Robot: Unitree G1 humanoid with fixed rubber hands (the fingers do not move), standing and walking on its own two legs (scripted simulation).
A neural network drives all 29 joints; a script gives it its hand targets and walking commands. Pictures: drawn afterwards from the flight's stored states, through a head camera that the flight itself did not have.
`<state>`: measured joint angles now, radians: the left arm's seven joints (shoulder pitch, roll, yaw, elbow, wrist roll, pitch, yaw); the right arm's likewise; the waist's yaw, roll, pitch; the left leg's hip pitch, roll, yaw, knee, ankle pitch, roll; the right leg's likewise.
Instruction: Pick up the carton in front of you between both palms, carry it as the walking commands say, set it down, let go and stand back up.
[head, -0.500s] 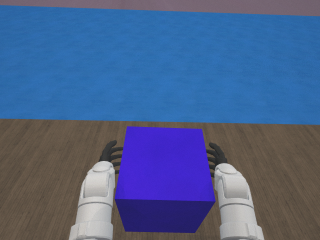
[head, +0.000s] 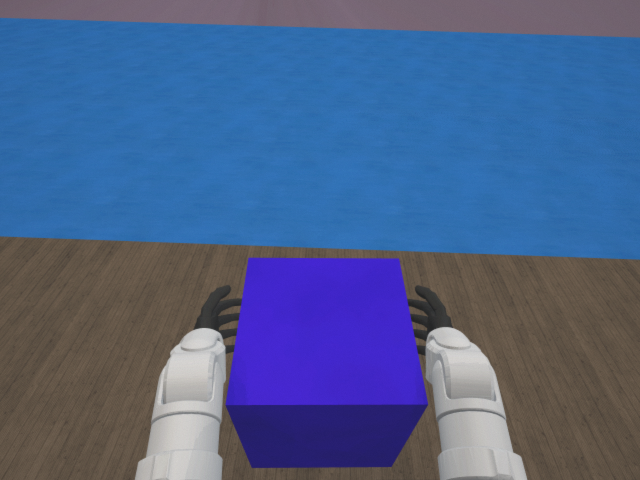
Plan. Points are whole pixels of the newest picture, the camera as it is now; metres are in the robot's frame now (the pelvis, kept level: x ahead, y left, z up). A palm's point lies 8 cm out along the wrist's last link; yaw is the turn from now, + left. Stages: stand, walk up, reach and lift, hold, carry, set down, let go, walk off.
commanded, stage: hold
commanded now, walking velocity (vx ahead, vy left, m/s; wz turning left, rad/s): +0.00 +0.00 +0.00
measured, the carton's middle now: (322, 366) +0.29 +0.00 -0.02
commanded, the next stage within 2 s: carry in 0.18 s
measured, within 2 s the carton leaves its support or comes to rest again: neither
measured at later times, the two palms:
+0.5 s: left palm (198, 303) +0.32 +0.17 +0.08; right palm (424, 309) +0.31 -0.13 +0.08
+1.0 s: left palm (221, 218) +0.53 +0.18 +0.06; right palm (394, 224) +0.52 -0.13 +0.06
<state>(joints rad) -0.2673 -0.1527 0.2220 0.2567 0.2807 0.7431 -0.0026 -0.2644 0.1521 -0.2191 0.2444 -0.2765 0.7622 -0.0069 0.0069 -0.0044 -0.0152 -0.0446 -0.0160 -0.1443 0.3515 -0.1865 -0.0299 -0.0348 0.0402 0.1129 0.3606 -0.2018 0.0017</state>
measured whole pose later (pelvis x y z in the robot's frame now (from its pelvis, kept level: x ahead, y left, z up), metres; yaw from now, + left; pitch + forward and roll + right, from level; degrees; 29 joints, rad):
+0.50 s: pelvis +0.04 +0.03 -0.01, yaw -4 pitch +2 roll +0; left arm -0.13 -0.13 0.13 -0.18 0.14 0.93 0.07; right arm -0.16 0.13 -0.09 -0.12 -0.15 0.92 -0.06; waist 0.02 0.00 -0.15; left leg -0.23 0.02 0.01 0.53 -0.33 0.00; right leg -0.31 -0.03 -0.02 0.64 -0.40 0.00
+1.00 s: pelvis +0.30 +0.04 -0.03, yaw -4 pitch +5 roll +2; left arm 0.06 -0.13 0.07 -0.51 -0.03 1.13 0.20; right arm 0.04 0.13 -0.04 -0.45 0.00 1.12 -0.21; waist 0.01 -0.05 -0.16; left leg -0.46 0.02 0.26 0.59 -0.21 0.09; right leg -0.20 -0.09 -0.05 0.94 -0.49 0.01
